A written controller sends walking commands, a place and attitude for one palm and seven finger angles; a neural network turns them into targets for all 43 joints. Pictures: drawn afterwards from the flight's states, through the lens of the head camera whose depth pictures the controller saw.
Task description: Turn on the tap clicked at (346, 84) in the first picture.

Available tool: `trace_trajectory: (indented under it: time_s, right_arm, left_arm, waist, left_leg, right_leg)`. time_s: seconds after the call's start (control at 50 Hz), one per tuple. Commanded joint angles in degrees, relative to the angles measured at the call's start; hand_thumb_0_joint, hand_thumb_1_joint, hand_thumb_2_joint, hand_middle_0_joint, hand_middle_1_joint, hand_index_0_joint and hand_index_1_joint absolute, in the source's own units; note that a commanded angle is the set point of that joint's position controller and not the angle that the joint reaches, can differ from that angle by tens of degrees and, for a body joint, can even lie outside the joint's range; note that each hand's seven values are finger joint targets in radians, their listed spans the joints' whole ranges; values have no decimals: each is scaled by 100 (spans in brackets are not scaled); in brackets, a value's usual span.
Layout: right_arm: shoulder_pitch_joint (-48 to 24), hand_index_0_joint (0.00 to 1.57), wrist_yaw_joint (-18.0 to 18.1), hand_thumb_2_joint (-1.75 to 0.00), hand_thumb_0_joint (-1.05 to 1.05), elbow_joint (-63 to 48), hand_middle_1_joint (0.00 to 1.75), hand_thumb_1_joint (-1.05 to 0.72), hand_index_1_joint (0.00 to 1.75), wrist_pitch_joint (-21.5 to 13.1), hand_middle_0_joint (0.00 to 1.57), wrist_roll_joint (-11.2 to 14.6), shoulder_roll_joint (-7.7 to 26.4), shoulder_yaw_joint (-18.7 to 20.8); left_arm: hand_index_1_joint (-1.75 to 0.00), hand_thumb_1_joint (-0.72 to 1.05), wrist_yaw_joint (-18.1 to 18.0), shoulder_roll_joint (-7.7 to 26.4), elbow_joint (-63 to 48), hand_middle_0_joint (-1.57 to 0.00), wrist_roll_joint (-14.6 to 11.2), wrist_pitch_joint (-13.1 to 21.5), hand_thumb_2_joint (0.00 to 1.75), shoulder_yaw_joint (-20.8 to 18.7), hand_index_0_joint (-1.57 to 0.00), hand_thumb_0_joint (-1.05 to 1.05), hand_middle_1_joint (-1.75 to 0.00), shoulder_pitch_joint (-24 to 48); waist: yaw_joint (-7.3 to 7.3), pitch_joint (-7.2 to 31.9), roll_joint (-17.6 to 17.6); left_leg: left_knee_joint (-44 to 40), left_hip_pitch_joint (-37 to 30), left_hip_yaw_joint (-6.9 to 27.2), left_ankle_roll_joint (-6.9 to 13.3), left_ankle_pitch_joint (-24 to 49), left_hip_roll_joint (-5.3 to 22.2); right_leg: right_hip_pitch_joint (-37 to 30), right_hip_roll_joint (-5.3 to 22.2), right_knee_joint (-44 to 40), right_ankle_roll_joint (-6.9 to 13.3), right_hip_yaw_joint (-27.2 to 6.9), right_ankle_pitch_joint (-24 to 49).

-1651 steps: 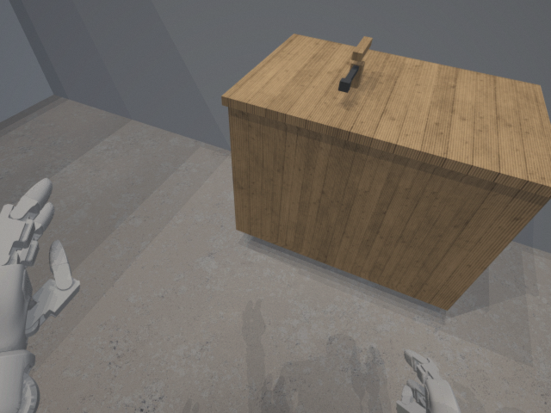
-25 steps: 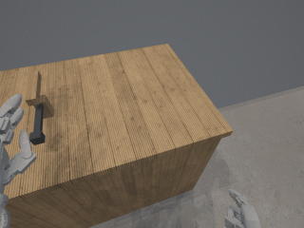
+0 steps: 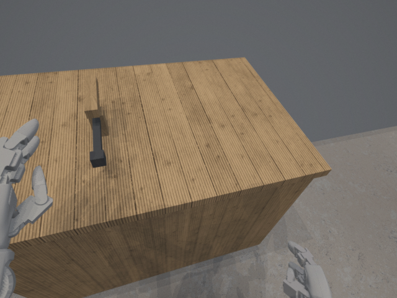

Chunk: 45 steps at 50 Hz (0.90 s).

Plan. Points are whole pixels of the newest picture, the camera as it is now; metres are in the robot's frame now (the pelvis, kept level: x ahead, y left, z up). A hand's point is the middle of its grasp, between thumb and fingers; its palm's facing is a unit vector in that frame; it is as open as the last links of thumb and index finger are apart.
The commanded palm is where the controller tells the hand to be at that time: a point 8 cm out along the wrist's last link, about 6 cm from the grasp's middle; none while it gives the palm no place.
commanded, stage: come to a stop and stand still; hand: left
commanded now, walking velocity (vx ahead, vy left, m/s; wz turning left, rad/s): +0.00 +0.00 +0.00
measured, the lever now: (98, 158) +0.37 +0.26 +0.04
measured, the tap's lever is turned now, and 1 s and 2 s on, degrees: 0 0 0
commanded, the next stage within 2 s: look again from close up in 0.60 s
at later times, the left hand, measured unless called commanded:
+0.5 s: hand out of the picture +0.20 +0.31 +0.17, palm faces +0.42 -0.83 -0.38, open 7.4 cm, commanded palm +0.14 +0.33 +0.18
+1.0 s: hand (24, 193) +0.21 +0.28 +0.16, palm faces +0.40 -0.83 -0.37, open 7.4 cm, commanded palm +0.15 +0.31 +0.18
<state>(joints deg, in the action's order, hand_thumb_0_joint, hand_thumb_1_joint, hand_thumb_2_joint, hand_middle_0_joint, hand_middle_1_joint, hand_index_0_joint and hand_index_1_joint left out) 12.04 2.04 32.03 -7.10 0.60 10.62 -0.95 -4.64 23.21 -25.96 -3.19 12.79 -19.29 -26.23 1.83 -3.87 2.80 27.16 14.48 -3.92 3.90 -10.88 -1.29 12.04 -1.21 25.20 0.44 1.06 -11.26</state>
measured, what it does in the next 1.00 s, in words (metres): stands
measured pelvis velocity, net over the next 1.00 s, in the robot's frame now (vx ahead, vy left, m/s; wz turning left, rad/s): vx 0.00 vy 0.02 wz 0.03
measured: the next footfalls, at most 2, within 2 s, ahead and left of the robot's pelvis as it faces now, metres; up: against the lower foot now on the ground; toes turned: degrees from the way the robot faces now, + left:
none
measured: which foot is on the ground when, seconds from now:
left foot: down 0.00-1.00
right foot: down 0.00-1.00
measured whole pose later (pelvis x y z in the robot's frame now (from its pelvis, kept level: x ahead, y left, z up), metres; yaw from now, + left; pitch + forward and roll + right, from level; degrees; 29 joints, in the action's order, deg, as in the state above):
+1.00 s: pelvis +0.00 +0.02 +0.00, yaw +2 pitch -1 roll -1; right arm 10.8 1.2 33.1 -6.6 0.4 11.2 -1.6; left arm -5.8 20.8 -25.6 -1.5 12.3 -18.9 -23.9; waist 2.3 -2.3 0.7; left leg 22.0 13.7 -3.0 5.0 -7.9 -3.8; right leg 7.9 -2.8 20.6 1.4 0.9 -12.0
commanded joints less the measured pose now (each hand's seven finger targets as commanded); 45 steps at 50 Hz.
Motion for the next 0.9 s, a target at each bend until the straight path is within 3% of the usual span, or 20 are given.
trace_trajectory:
  time_s: [0.0,0.04,0.06,0.12,0.16,0.24,0.26,0.3,0.36,0.46,0.52,0.56,0.58,0.62,0.66,0.68,0.76,0.78,0.86,0.88]
  right_arm:
    - [-608,20,71,-90,0,-881,30,-90,30,-481,20,21,774,217]
    - [-494,20,-2,-90,0,-822,30,-90,30,-580,20,19,816,238]
    - [-560,20,-38,-90,0,-818,30,-90,30,-625,20,41,769,205]
    - [-381,20,-119,-90,0,-736,30,-90,30,-601,20,-3,868,265]
    - [-446,20,-154,-90,0,-725,30,-90,30,-565,20,13,865,264]
    - [-456,20,-149,-90,0,-778,30,-90,30,-430,20,-23,818,288]
    - [-512,20,-148,-90,0,-778,30,-90,30,-410,20,-21,798,270]
    - [-509,20,-133,-90,0,-810,30,-90,30,-375,20,-33,783,287]
    - [-561,20,-164,-90,0,-804,30,-90,30,-407,20,-24,792,293]
    - [-535,20,-206,-90,0,-738,30,-90,30,-414,20,-31,818,299]
    - [-541,20,-180,-90,0,-720,30,-90,30,-346,20,-41,863,314]
    - [-588,20,-155,-90,0,-754,30,-90,30,-293,20,6,829,312]
    - [-572,20,-138,-90,0,-749,30,-90,30,-246,20,-9,855,312]
    - [-590,20,-102,-90,0,-790,30,-90,30,-202,20,5,845,312]
    - [-702,20,-82,-90,0,-806,30,-90,30,-215,20,32,808,292]
    - [-662,20,-63,-90,0,-800,30,-90,30,-215,20,0,848,287]
    - [-704,20,-53,-90,0,-796,30,-90,30,-290,20,26,829,270]
    - [-666,20,-42,-90,0,-773,30,-90,30,-285,20,-17,867,265]
    - [-681,20,-48,-90,0,-774,30,-90,30,-284,20,15,809,253]
    - [-638,20,-41,-90,0,-758,30,-90,30,-262,20,-20,834,245]
  left_arm:
    - [-30,90,-210,826,-1271,-20,90,508,90,-757,-20,0,-30,1439]
    - [-30,90,-184,569,-1186,-20,171,514,90,-459,-20,0,-30,1478]
    - [-30,90,-168,434,-1157,-20,169,489,90,-319,-20,0,-30,1334]
    - [-30,90,-195,355,-1009,-20,269,436,90,-189,-20,0,-30,1244]
    - [-30,90,-210,518,-1000,-20,305,412,90,-379,-20,0,-30,1111]
    - [-30,90,-220,648,-1059,-20,303,409,90,-600,-20,0,-30,1148]
    - [-30,90,-234,914,-1173,-20,287,412,90,-865,-20,0,-30,1104]
    - [-30,90,-221,731,-1227,-20,256,416,90,-737,-20,0,-30,1166]
    - [-30,90,-193,802,-1588,-20,264,458,90,-774,-20,0,-30,1156]
    - [-30,90,-207,622,-1445,-20,266,371,90,-566,-20,0,-30,794]
    - [-30,90,-211,636,-1204,-20,222,325,90,-580,-20,0,-30,680]
    - [-30,90,-223,766,-1103,-20,198,280,90,-769,-20,0,-30,405]
    - [-30,90,-204,634,-1021,-20,160,266,90,-669,-20,0,-30,378]
    - [-30,90,-212,721,-1051,-20,143,259,90,-753,-20,0,-30,438]
    - [-30,90,-224,880,-1299,-20,167,277,90,-840,-20,0,-30,581]
    - [-30,90,-201,695,-1235,-20,149,285,90,-643,-20,0,-30,663]
    - [-30,90,-236,799,-1494,-20,222,305,90,-629,-20,0,-30,887]
    - [-30,90,-222,660,-1378,-20,212,311,90,-499,-20,0,-30,897]
    - [-30,90,-261,817,-1259,-20,214,277,90,-673,-20,0,-30,690]
    - [-30,90,-236,613,-1089,-20,170,271,90,-521,-20,0,-30,674]
  waist:
    - [-5,538,-1454]
    - [-3,563,-1380]
    - [4,634,-1369]
    - [-25,640,-896]
    - [-3,632,-1032]
    - [-12,565,-865]
    - [3,640,-816]
    - [-25,658,-795]
    - [-35,802,-1270]
    - [-32,944,-1073]
    - [-37,1023,-798]
    - [-27,968,-502]
    - [-32,967,-491]
    - [-27,918,-492]
    - [-29,977,-620]
    - [-50,899,-603]
    - [-24,873,-956]
    - [-34,826,-980]
    - [-19,921,-692]
    - [-37,841,-563]
  left_leg:
    - [-1679,725,1370,-5,-2284,1067]
    - [-1726,749,1367,-32,-2379,1085]
    - [-1698,356,1364,-91,-2119,1073]
    - [-1762,348,1512,-212,-2179,1120]
    - [-1892,252,1502,-356,-2239,1103]
    - [-1995,361,1488,-509,-2367,1099]
    - [-2013,164,1500,-574,-2159,1070]
    - [-1932,65,1427,-629,-2005,1028]
    - [-1948,-359,1382,-750,-1524,984]
    - [-1552,-942,1258,-823,-350,922]
    - [-1437,-819,1297,-908,-189,867]
    - [-1472,-822,1296,-892,-233,835]
    - [-1521,-740,1323,-855,-431,856]
    - [-1539,-581,1298,-764,-531,866]
    - [-1488,-662,1256,-719,-438,846]
    - [-1542,-542,1307,-684,-622,849]
    - [-1631,-510,1309,-653,-858,862]
    - [-1689,-382,1384,-615,-1030,892]
    - [-1296,-476,1201,-538,-546,772]
    - [-1217,-445,1191,-488,-508,735]
  right_leg:
    - [-550,220,240,20,-238,-530]
    - [-625,188,323,23,-202,-403]
    - [-383,181,253,11,-208,-333]
    - [-333,135,215,4,-247,-373]
    - [-240,79,257,-2,-219,-403]
    - [-369,10,220,4,-149,-429]
    - [-319,-22,172,-9,-126,-397]
    - [-347,-7,56,11,-99,-364]
    - [-223,-66,138,6,-21,-305]
    - [-124,21,-279,92,-14,-206]
    - [-338,121,-438,156,-145,-73]
    - [-250,137,-428,156,-143,-154]
    - [-249,139,-407,138,-165,-215]
    - [-328,182,-435,112,-215,-153]
    - [-313,211,-432,118,-222,-113]
    - [-320,195,-415,105,-228,-137]
    - [-327,166,-320,114,-230,-186]
    - [-378,151,-318,98,-240,-177]
    - [-423,291,-622,157,-367,-11]
    - [-339,321,-711,167,-417,-4]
